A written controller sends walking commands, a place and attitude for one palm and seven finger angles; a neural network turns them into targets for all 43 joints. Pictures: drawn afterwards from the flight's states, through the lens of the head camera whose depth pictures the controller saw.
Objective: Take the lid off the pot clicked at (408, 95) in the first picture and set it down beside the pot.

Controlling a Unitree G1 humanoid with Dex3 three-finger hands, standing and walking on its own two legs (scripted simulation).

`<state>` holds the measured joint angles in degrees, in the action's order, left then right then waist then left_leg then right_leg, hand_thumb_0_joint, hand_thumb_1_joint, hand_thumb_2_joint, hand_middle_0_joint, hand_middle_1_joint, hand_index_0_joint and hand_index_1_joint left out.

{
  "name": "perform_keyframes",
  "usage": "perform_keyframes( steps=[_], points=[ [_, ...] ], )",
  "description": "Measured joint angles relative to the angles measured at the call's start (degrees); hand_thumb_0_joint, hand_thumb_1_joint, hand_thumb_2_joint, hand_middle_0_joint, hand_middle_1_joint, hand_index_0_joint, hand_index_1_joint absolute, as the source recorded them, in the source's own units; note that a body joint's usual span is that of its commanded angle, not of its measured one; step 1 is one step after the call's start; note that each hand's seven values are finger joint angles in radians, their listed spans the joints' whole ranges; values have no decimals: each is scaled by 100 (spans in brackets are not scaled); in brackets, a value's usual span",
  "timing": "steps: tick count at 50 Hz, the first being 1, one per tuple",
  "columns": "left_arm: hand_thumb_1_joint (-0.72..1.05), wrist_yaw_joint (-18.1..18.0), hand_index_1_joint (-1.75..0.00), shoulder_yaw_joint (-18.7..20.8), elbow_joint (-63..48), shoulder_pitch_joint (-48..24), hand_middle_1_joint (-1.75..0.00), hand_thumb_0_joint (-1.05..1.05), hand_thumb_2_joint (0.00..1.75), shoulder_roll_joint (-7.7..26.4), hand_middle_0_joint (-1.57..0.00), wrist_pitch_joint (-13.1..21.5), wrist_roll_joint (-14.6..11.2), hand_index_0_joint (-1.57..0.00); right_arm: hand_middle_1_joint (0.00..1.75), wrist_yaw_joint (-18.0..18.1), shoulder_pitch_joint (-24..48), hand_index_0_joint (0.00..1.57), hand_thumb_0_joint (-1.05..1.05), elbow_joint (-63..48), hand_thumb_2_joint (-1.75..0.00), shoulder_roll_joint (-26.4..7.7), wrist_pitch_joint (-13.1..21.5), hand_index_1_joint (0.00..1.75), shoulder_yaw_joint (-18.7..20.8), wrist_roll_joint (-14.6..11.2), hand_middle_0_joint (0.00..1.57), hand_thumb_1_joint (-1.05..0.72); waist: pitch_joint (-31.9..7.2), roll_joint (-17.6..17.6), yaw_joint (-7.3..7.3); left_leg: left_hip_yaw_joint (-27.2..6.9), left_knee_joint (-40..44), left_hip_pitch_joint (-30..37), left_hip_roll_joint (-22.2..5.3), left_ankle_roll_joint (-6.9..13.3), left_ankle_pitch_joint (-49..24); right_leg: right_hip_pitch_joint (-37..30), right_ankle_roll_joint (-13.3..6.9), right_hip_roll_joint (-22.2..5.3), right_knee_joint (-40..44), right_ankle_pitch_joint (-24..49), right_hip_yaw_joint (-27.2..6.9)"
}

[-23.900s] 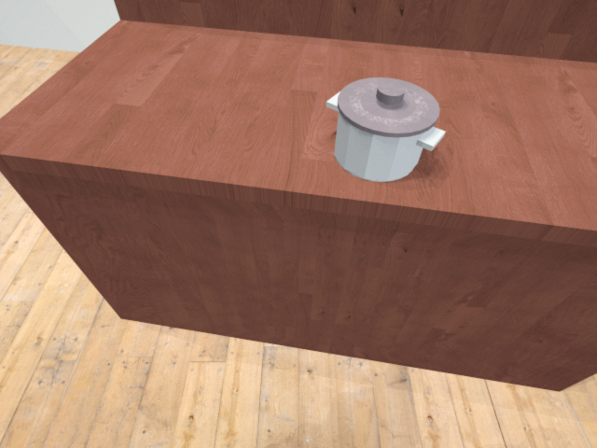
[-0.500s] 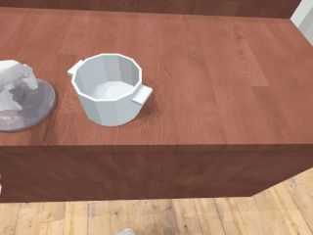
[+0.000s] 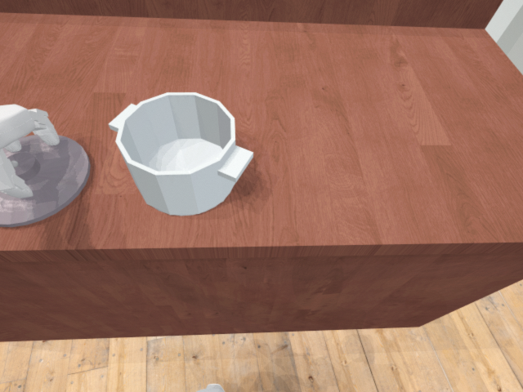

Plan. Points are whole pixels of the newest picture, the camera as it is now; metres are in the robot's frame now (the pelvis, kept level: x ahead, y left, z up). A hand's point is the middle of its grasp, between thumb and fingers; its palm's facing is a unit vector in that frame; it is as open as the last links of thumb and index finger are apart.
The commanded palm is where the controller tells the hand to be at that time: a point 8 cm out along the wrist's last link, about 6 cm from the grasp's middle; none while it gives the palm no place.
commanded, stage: raise the empty hand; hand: left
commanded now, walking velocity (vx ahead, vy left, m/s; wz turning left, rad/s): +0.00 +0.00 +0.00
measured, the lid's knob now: (20, 167) +0.43 +0.36 +0.08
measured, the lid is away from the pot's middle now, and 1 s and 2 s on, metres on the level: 0.24 0.24 0.24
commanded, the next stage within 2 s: draw the hand back to the body in 1.24 s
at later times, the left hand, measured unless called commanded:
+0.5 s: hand out of the picture +0.42 +0.36 +0.15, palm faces -0.35 -0.10 -0.93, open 11.1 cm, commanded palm +0.43 +0.35 +0.22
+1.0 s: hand out of the picture +0.43 +0.35 +0.20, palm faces -0.29 -0.09 -0.95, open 11.1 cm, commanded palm +0.43 +0.35 +0.27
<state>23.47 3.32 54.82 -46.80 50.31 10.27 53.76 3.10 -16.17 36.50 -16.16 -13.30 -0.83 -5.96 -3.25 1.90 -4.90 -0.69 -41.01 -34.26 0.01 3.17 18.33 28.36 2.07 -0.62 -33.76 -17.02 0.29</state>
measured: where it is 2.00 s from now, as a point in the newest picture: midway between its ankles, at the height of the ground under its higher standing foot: outside the picture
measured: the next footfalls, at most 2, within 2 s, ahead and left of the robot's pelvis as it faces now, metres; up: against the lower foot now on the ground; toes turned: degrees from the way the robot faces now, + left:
none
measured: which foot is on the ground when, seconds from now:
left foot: down 0.00-1.00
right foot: down 0.00-1.00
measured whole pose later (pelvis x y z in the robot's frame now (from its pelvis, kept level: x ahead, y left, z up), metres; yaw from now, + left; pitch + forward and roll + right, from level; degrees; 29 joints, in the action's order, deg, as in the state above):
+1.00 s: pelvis +0.00 +0.00 +0.02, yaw +2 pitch +8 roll -3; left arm 29.5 0.6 48.3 -54.2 52.1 3.3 52.2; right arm 1.9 -14.2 36.0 -16.7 -13.3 -1.5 -6.1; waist -1.7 2.6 -4.1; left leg -1.5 -32.3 -25.9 1.2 3.1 14.5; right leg 19.7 1.9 -1.7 -25.1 -13.6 1.1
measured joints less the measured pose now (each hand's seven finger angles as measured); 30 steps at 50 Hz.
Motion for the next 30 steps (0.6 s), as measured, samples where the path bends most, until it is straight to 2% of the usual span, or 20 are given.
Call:
perform_keyframes(
  steps=[7,21,30],
  points=[
    [-6,35,-78,86,-155,61,-78,0,75,-10,-41,-15,-27,-41,30,23,51,21,1,-19,-90,20,4,30,-25,3,20,-91,30,-7,7,-21,100,135,10,4,-36,-160,0,-6,135,46,21],
    [-6,231,-77,-193,-334,-228,-77,0,75,15,-41,-286,-120,-41,30,-22,118,21,1,-30,-90,3,13,30,-40,-18,20,-91,81,17,69,-58,357,412,68,22,-149,-470,-31,-56,419,150,64],
    [-6,309,-77,-145,-449,-344,-77,0,75,31,-41,-364,-166,-41,30,-71,155,21,1,-57,-90,10,-2,30,-61,-14,20,-91,96,35,54,-48,543,584,96,28,-229,-634,-24,-84,589,223,55]
  ],
)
